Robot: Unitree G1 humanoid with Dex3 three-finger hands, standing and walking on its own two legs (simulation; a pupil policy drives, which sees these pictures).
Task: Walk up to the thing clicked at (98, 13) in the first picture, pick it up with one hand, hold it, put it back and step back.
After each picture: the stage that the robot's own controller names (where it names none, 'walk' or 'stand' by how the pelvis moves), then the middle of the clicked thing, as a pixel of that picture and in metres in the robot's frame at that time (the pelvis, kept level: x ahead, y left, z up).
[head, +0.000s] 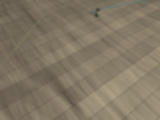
stand; (97, 12) +2.00 -0.22 -0.72
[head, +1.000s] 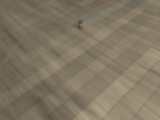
walk; (80, 24) +1.86 +0.13 -0.70
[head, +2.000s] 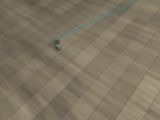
walk; (57, 45) +1.24 +0.34 -0.72
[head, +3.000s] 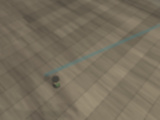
walk; (55, 82) +0.77 +0.23 -0.70
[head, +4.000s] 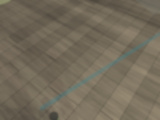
walk; (54, 118) +0.47 +0.17 -0.71
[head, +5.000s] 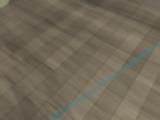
stand; out of the picture +0.30 +0.18 -0.71
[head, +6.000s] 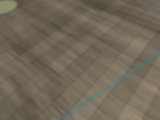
stand; out of the picture +0.30 +0.17 -0.73
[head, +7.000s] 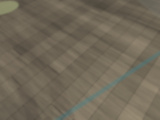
stand; out of the picture +0.30 +0.18 -0.73
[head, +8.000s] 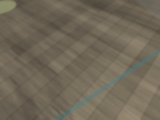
stand; out of the picture +0.29 +0.18 -0.73
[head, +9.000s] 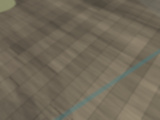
stand; out of the picture +0.28 +0.18 -0.73
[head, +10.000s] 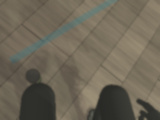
go down; (34, 77) +0.37 +0.19 -0.38
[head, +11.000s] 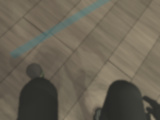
go down; (35, 73) +0.38 +0.20 -0.31
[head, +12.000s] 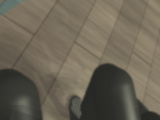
close in; out of the picture +0.36 +0.24 -0.22
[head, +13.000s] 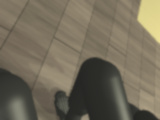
close; out of the picture +0.37 +0.25 -0.22
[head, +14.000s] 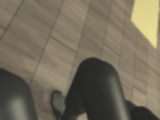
close; out of the picture +0.37 +0.25 -0.22
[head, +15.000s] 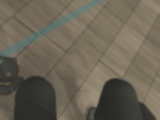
lift; (7, 77) +0.31 +0.25 -0.09
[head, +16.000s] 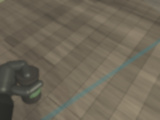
hold; (29, 85) +0.32 +0.17 +0.04
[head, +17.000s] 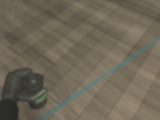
hold; (35, 91) +0.31 +0.17 -0.01
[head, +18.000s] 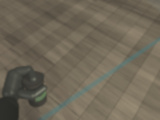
hold; (35, 89) +0.32 +0.17 +0.00
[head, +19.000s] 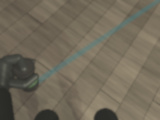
crouch; (27, 76) +0.36 +0.18 -0.07
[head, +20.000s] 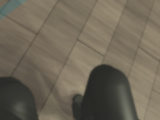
lower; out of the picture +0.41 +0.25 -0.17
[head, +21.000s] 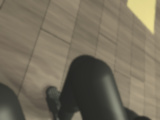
lower; out of the picture +0.42 +0.28 -0.22
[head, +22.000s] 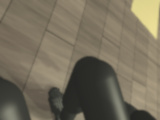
lower; out of the picture +0.41 +0.28 -0.22
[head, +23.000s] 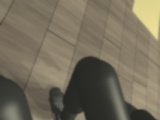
lower; out of the picture +0.40 +0.28 -0.22
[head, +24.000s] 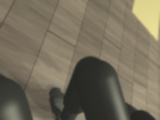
lower; out of the picture +0.40 +0.27 -0.22
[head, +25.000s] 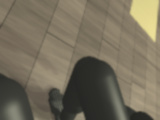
open; out of the picture +0.39 +0.25 -0.22
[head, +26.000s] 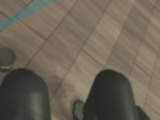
stand; (5, 60) +0.39 +0.23 -0.25
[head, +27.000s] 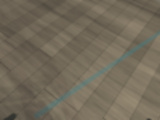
stand; out of the picture +0.34 +0.16 -0.63
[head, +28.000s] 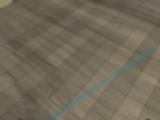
stand; out of the picture +0.34 +0.17 -0.67
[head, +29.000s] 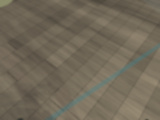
stand; out of the picture +0.33 +0.17 -0.67
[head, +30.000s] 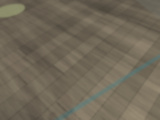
stand; out of the picture +0.36 +0.16 -0.72
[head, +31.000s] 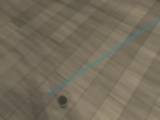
walk; (63, 102) +0.48 +0.16 -0.70
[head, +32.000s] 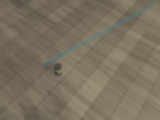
walk; (57, 69) +0.77 +0.16 -0.70
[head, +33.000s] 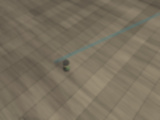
stand; (66, 65) +0.96 +0.17 -0.71
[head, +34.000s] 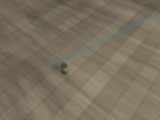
stand; (64, 68) +0.96 +0.18 -0.73
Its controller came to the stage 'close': yes
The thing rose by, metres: 0.72
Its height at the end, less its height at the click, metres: +0.00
